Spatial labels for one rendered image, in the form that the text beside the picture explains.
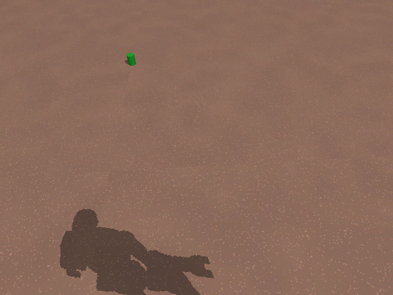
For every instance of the can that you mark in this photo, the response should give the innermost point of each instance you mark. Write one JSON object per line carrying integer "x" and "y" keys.
{"x": 131, "y": 59}

